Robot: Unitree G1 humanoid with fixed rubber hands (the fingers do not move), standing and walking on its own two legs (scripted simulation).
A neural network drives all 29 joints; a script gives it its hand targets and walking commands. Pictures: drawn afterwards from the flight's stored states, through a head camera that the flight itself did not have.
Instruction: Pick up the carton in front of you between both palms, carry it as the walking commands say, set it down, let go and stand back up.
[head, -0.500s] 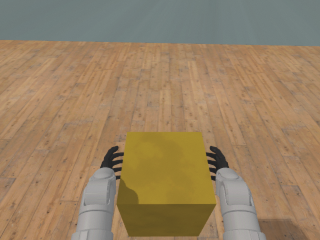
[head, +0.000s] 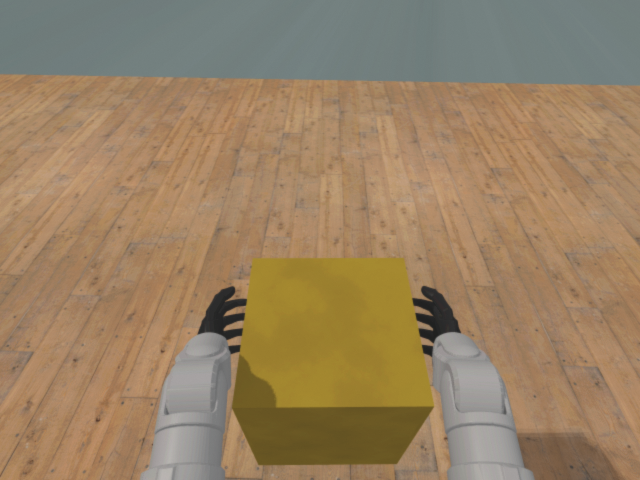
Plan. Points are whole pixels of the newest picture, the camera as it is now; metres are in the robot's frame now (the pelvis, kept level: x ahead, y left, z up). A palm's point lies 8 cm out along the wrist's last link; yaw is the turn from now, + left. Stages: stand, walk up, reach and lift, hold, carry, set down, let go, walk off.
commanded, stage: hold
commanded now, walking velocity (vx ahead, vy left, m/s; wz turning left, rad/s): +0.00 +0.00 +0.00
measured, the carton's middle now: (328, 365) +0.30 +0.00 -0.04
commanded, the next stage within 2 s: set down in 0.98 s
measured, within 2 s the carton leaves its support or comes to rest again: neither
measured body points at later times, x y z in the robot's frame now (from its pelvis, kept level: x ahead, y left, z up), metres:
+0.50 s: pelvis -0.01 +0.00 +0.00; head -0.06 +0.00 +0.45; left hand +0.28 +0.14 +0.04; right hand +0.28 -0.16 +0.04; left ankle +0.04 +0.10 -0.73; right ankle +0.01 -0.11 -0.73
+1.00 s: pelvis +0.00 +0.00 +0.01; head -0.05 +0.00 +0.45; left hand +0.30 +0.14 +0.04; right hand +0.29 -0.16 +0.04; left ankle +0.04 +0.10 -0.73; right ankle +0.01 -0.12 -0.73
